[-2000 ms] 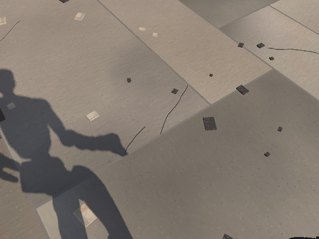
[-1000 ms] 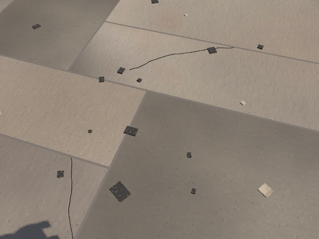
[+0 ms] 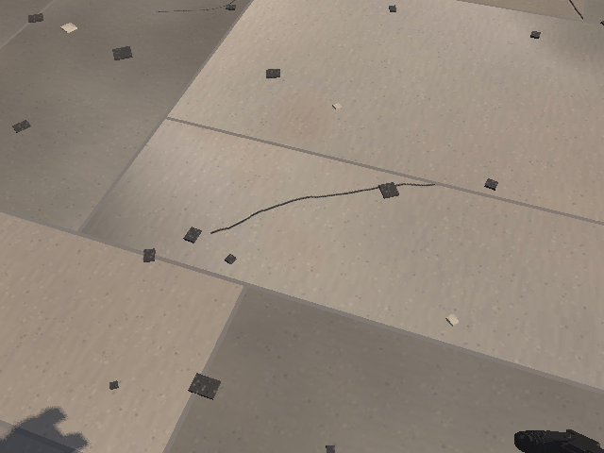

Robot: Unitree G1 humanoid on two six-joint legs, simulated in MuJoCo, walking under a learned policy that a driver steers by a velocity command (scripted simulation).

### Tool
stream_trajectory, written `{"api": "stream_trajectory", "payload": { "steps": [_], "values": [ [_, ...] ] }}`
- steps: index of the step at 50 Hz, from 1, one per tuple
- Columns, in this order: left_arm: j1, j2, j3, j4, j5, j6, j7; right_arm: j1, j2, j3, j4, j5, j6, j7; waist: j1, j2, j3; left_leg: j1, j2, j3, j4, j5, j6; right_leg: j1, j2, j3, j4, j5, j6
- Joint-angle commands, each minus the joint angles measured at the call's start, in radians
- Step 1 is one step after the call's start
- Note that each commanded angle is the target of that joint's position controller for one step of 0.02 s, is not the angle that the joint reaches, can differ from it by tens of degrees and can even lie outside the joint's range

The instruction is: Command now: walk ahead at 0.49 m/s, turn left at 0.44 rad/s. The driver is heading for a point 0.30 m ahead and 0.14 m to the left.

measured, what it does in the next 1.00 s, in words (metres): walks ahead: left foot, then right foot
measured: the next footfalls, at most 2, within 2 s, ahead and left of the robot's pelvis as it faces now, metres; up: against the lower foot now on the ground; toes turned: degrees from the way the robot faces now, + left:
left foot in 0.06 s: +0.22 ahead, +0.10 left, +0.00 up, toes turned +3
right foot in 0.48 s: +0.45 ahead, -0.08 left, +0.00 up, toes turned +12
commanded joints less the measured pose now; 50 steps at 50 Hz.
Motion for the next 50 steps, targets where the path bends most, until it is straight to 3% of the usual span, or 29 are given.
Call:
{"api": "stream_trajectory", "payload": {
  "steps": [1, 2, 3, 4, 5, 6, 7, 8, 9, 10, 12, 14, 16, 20, 22, 24, 25, 26, 27, 28, 30, 32, 35, 37, 38, 39, 41, 44, 50],
  "values": [
    [-0.023, 0.203, 0.05, -0.055, 0.001, 0.017, 0.022, 0.03, -0.13, -0.048, -0.086, -0.002, -0.006, 0.008, -0.094, -0.129, -0.053, 0.147, -0.084, 0.081, 0.015, -0.146, 0.059, 0.005, -0.285, 0.013, 0.252, 1.18, -0.088],
    [-0.035, 0.205, 0.048, -0.061, 0.0, 0.026, 0.029, 0.174, -0.175, -0.074, -0.057, 0.001, -0.003, -0.002, -0.176, -0.119, -0.132, 0.362, -0.117, 0.083, -0.028, -0.116, 0.094, -0.073, -0.26, -0.012, 0.456, 1.206, -0.063],
    [-0.022, 0.188, 0.036, -0.082, 0.013, 0.02, 0.037, 0.332, -0.245, -0.102, -0.03, 0.002, 0.008, -0.02, -0.242, -0.036, -0.234, 0.684, -0.011, -0.102, -0.036, -0.096, 0.149, -0.312, -0.223, -0.011, 0.748, 0.935, -0.03],
    [0.114, 0.025, -0.018, -0.12, 0.041, -0.008, 0.009, 0.328, -0.334, -0.114, -0.035, 0.009, 0.002, -0.024, -0.117, 0.229, -0.355, 1.057, 0.267, -0.683, -0.1, -0.266, 0.361, -0.776, 0.0, 0.068, 1.134, -0.106, 0.038],
    [0.007, 0.125, -0.001, -0.121, 0.008, -0.049, -0.009, 0.372, -0.24, -0.093, -0.045, 0.008, 0.001, -0.03, -0.204, 0.118, -0.449, 1.101, 0.291, -0.861, -0.238, -0.379, 0.368, -0.879, 0.009, 0.267, 1.233, -0.178, 0.025],
    [-0.103, 0.162, 0.009, -0.163, -0.031, -0.07, -0.018, 0.329, -0.209, -0.083, -0.042, -0.004, -0.003, -0.036, -0.21, 0.077, -0.285, 0.991, 0.259, -0.704, -0.27, -0.326, 0.306, -0.949, -0.044, 0.273, 1.208, -0.089, 0.007],
    [-0.144, 0.146, 0.001, -0.178, -0.023, -0.082, -0.014, 0.262, -0.197, -0.079, -0.052, -0.003, -0.005, -0.039, -0.168, -0.027, -0.186, 0.829, 0.218, -0.596, -0.279, -0.232, 0.275, -0.927, -0.087, 0.262, 1.117, -0.009, -0.001],
    [-0.156, 0.144, 0.006, -0.17, -0.002, -0.08, -0.006, 0.185, -0.17, -0.069, -0.069, -0.01, -0.005, -0.041, -0.122, -0.064, -0.104, 0.675, 0.189, -0.493, -0.286, -0.024, 0.254, -0.872, -0.114, 0.243, 1.038, 0.021, 0.011],
    [-0.132, 0.154, 0.013, -0.165, 0.008, -0.067, -0.003, 0.145, -0.147, -0.06, -0.086, -0.027, -0.007, -0.045, -0.084, -0.042, -0.084, 0.566, 0.17, -0.418, -0.296, 0.176, 0.25, -0.789, -0.135, 0.24, 1.015, 0.032, 0.023],
    [-0.106, 0.149, 0.014, -0.157, 0.014, -0.051, -0.001, 0.124, -0.138, -0.057, -0.088, -0.031, -0.007, -0.047, -0.061, -0.031, -0.076, 0.497, 0.159, -0.372, -0.303, 0.305, 0.251, -0.74, -0.139, 0.231, 0.988, 0.029, 0.041],
    [-0.074, 0.11, 0.004, -0.143, 0.022, -0.027, 0.006, 0.123, -0.148, -0.056, -0.063, -0.026, -0.013, -0.052, -0.042, -0.021, -0.073, 0.397, 0.137, -0.267, -0.31, 0.497, 0.245, -0.686, -0.134, 0.197, 0.888, 0.062, 0.076],
    [-0.108, 0.074, -0.009, -0.151, 0.026, -0.016, 0.012, 0.126, -0.169, -0.06, -0.04, -0.023, -0.01, -0.062, -0.047, 0.006, -0.075, 0.347, 0.09, -0.178, -0.303, 0.555, 0.215, -0.651, -0.113, 0.17, 0.742, 0.173, 0.092],
    [-0.163, 0.059, -0.016, -0.152, 0.025, -0.016, 0.008, 0.14, -0.164, -0.058, -0.023, -0.017, 0.003, -0.071, -0.078, 0.027, -0.099, 0.344, 0.044, -0.122, -0.287, 0.491, 0.169, -0.593, -0.087, 0.157, 0.588, 0.352, 0.088],
    [-0.26, 0.08, -0.008, -0.169, 0.014, -0.024, -0.012, 0.19, -0.159, -0.051, 0.021, -0.015, 0.023, -0.079, -0.125, 0.045, -0.104, 0.44, 0.087, -0.178, -0.251, 0.318, 0.141, -0.567, -0.066, 0.189, 0.411, 0.486, 0.061],
    [-0.27, 0.106, 0.004, -0.175, 0.023, -0.029, -0.018, 0.186, -0.153, -0.047, 0.032, -0.018, 0.027, -0.078, -0.118, 0.05, -0.097, 0.494, 0.117, -0.226, -0.189, 0.292, 0.13, -0.568, -0.062, 0.2, 0.356, 0.422, 0.031],
    [-0.213, 0.111, 0.012, -0.155, 0.036, -0.036, -0.019, 0.165, -0.132, -0.039, 0.04, -0.014, 0.03, -0.079, -0.072, 0.038, -0.1, 0.503, 0.09, -0.238, -0.091, 0.242, 0.092, -0.467, -0.055, 0.189, 0.234, 0.508, -0.011],
    [-0.193, 0.149, 0.019, -0.156, 0.047, -0.041, -0.011, 0.196, -0.11, -0.033, 0.039, -0.027, 0.025, -0.078, -0.08, -0.017, -0.134, 0.464, 0.029, -0.215, -0.009, 0.152, 0.046, -0.343, -0.13, 0.255, 0.231, 0.842, -0.043],
    [-0.19, 0.184, 0.022, -0.167, 0.056, -0.035, -0.005, 0.322, -0.077, -0.021, 0.052, -0.041, 0.015, -0.075, -0.137, -0.16, -0.232, 0.329, -0.041, -0.194, 0.112, -0.153, -0.008, -0.113, -0.277, 0.388, 0.307, 1.131, -0.155],
    [-0.157, 0.094, 0.004, -0.155, 0.046, -0.014, -0.002, 0.365, -0.07, -0.012, 0.079, -0.032, 0.021, -0.078, -0.101, -0.231, -0.324, 0.269, -0.072, -0.148, 0.229, -0.504, -0.063, -0.036, -0.369, 0.499, 0.298, 1.091, -0.263],
    [-0.136, 0.04, -0.013, -0.136, 0.026, 0.0, -0.007, 0.302, -0.112, -0.02, 0.066, -0.022, 0.04, -0.079, -0.075, -0.221, -0.299, 0.227, -0.05, -0.139, 0.288, -0.688, -0.093, -0.081, -0.388, 0.576, 0.241, 0.886, -0.28],
    [-0.187, 0.065, -0.014, -0.129, 0.021, 0.02, -0.016, 0.215, -0.123, -0.033, 0.053, -0.015, 0.09, -0.091, -0.071, -0.151, -0.19, 0.194, -0.017, -0.134, 0.33, -0.665, -0.123, -0.213, -0.353, 0.579, 0.151, 0.461, -0.23],
    [-0.296, 0.102, -0.003, -0.143, 0.029, 0.034, -0.014, 0.222, -0.108, -0.034, 0.065, -0.019, 0.118, -0.097, -0.108, -0.174, -0.112, 0.281, 0.009, -0.114, 0.205, -0.567, -0.13, -0.384, -0.285, 0.491, 0.087, 0.218, -0.172],
    [-0.328, 0.082, -0.005, -0.131, 0.021, 0.052, -0.004, 0.293, -0.062, -0.029, 0.128, -0.03, 0.107, -0.093, -0.138, -0.177, -0.112, 0.49, -0.032, -0.035, -0.049, -0.262, -0.102, -0.498, -0.18, 0.333, 0.1, 0.078, -0.111],
    [-0.28, 0.051, -0.015, -0.102, 0.019, 0.047, -0.004, 0.251, -0.087, -0.03, 0.113, -0.051, 0.102, -0.092, -0.111, -0.123, -0.083, 0.497, 0.019, -0.087, -0.12, -0.226, -0.064, -0.525, -0.14, 0.296, 0.121, -0.074, -0.043],
    [-0.27, 0.061, -0.011, -0.103, 0.023, 0.045, -0.005, 0.226, -0.129, -0.039, 0.11, -0.043, 0.1, -0.096, -0.075, -0.05, -0.037, 0.388, 0.034, -0.112, -0.132, -0.366, -0.031, -0.492, -0.099, 0.256, 0.138, -0.08, -0.016],
    [-0.294, 0.056, -0.012, -0.103, 0.027, 0.043, -0.004, 0.209, -0.113, -0.037, 0.116, -0.038, 0.091, -0.097, -0.078, -0.007, -0.015, 0.298, 0.027, -0.114, -0.155, -0.465, -0.018, -0.42, -0.081, 0.228, 0.181, -0.011, -0.002],
    [-0.292, 0.039, -0.013, -0.089, 0.022, 0.038, 0.001, 0.179, -0.084, -0.029, 0.12, -0.041, 0.068, -0.099, -0.067, 0.019, -0.022, 0.278, 0.029, -0.116, -0.178, -0.403, -0.039, -0.357, -0.081, 0.221, 0.243, 0.128, -0.017],
    [-0.267, 0.038, -0.009, -0.058, 0.015, 0.038, 0.006, 0.204, -0.084, -0.029, 0.138, -0.032, 0.041, -0.098, -0.072, 0.009, -0.054, 0.328, 0.025, -0.109, -0.152, -0.249, -0.055, -0.326, -0.074, 0.206, 0.292, 0.332, -0.031],
    [-0.268, 0.041, -0.001, 0.0, 0.009, 0.054, 0.008, 0.236, -0.079, -0.025, 0.174, -0.026, 0.044, -0.101, -0.082, -0.016, -0.049, 0.36, 0.016, -0.096, -0.14, -0.157, -0.052, -0.301, -0.071, 0.203, 0.311, 0.436, -0.025]
  ]
}}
